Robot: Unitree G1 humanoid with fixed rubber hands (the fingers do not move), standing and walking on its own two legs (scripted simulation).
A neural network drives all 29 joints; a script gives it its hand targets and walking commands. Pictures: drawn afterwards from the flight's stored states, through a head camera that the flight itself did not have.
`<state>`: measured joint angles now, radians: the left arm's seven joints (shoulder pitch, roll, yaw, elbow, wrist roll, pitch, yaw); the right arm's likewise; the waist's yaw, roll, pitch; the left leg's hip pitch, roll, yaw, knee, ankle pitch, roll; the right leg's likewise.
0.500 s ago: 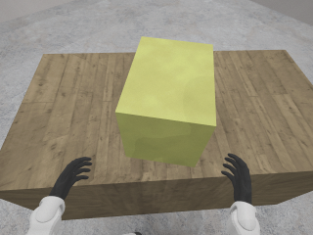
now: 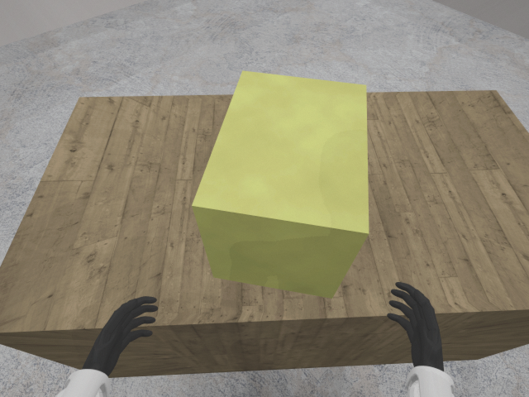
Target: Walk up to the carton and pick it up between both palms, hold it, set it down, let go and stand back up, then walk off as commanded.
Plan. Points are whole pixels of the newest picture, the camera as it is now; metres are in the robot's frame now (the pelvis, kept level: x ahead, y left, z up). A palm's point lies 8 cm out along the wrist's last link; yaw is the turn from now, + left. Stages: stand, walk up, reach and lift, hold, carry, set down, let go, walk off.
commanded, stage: set down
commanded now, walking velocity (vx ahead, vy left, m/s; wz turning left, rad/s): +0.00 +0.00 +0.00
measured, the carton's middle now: (287, 184) +0.47 -0.03 -0.02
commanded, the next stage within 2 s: let go in 1.18 s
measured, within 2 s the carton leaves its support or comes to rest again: neither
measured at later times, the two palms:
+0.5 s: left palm (96, 361) +0.18 +0.26 -0.04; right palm (426, 360) +0.16 -0.20 -0.03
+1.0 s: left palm (116, 356) +0.19 +0.24 -0.05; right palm (430, 369) +0.15 -0.22 -0.07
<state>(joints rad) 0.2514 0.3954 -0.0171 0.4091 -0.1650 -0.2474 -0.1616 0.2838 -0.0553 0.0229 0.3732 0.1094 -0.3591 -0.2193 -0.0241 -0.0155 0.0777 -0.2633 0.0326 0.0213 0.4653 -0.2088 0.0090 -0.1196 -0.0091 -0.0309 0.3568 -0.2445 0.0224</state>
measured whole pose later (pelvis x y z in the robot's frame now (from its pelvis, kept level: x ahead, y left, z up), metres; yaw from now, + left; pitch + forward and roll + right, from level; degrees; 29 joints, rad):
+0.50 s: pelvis +0.00 +0.00 +0.00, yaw +0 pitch -2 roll -2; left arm 0.25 0.39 0.00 0.41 -0.16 -0.11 -0.12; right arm 0.28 -0.09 0.02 0.42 0.11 -0.25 -0.15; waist -0.02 -0.01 0.05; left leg -0.22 0.03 0.02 0.47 -0.21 0.01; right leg -0.07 -0.01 -0.03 0.36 -0.25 0.02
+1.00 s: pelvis +0.01 +0.00 +0.00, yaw +0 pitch -1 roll -1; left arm 0.24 0.31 0.00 0.41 -0.16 -0.02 -0.07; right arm 0.28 -0.15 0.02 0.55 0.11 -0.23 -0.08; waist -0.02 0.00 0.06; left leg -0.21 0.03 0.02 0.46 -0.23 0.00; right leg -0.06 -0.01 -0.03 0.36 -0.27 0.02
